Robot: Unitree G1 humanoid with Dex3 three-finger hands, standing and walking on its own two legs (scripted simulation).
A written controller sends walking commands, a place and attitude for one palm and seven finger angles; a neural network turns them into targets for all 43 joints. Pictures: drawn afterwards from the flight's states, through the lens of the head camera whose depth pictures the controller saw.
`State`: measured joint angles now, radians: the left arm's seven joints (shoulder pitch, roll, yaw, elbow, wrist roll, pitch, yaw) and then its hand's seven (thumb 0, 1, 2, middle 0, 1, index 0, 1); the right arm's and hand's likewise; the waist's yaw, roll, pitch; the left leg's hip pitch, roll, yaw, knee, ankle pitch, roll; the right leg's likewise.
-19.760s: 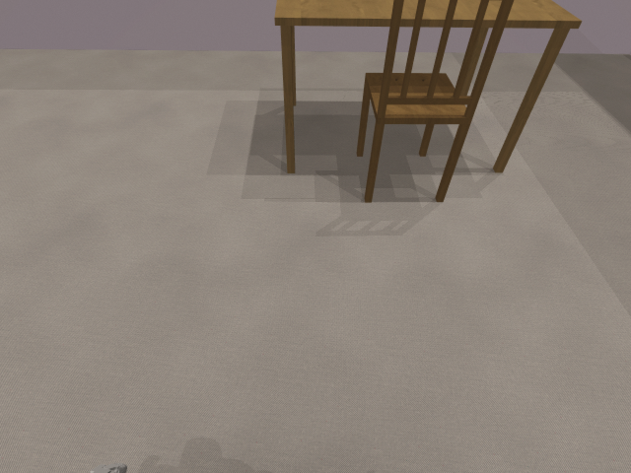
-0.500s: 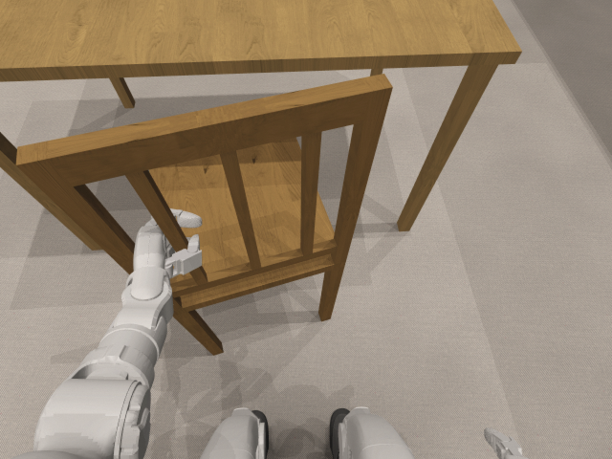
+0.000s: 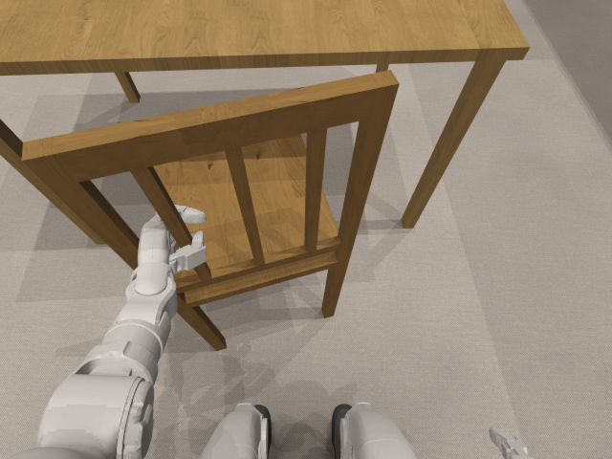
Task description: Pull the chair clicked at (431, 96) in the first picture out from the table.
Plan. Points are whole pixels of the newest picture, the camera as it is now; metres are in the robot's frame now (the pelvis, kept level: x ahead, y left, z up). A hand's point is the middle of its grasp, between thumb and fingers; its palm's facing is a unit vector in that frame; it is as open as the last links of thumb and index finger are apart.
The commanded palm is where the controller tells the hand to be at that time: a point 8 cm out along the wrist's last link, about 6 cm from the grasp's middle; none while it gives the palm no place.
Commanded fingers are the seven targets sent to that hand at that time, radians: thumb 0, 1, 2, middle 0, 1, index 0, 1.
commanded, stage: stop walking, hand still on the chair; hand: left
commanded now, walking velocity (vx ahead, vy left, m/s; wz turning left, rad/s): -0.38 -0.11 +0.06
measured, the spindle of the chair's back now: (248, 216) +0.45 +0.08 -0.04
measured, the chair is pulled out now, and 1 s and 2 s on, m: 0.13 0.19 0.19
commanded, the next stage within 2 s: open the thumb and straighten the fingers in 1.10 s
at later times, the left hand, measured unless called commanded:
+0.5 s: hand (201, 279) +0.35 +0.15 -0.05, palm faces +0.12 -0.98 -0.18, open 5.2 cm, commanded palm +0.32 +0.20 -0.03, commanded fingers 0.00 0.90 0.90 -0.50 -1.45 -0.50 -1.45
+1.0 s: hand (196, 287) +0.34 +0.15 -0.05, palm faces +0.12 -0.98 -0.18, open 5.3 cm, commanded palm +0.31 +0.20 -0.03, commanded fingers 0.00 0.90 0.90 -0.50 -1.45 -0.50 -1.45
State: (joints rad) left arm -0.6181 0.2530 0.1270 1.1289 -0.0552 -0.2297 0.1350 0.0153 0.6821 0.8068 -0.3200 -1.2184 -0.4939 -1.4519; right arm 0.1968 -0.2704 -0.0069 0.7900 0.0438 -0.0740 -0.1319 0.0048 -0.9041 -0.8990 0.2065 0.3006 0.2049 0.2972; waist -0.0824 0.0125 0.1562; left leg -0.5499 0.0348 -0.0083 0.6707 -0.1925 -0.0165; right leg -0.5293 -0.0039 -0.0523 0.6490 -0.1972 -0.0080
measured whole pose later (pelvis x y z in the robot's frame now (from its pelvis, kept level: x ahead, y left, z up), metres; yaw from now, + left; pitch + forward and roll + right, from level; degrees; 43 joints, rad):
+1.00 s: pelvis +0.08 +0.00 +0.02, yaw +0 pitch -1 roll -1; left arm -0.06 0.13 0.01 0.72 -0.06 -0.11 0.12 0.06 0.70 0.78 -0.25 -1.19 -0.49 -1.45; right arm 0.19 -0.22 0.02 0.69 0.02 0.03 -0.11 0.01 -0.90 -0.90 0.20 0.30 0.20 0.30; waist -0.01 0.04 0.05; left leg -0.22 0.04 0.01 0.48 -0.24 -0.02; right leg -0.20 0.00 -0.04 0.45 -0.24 -0.01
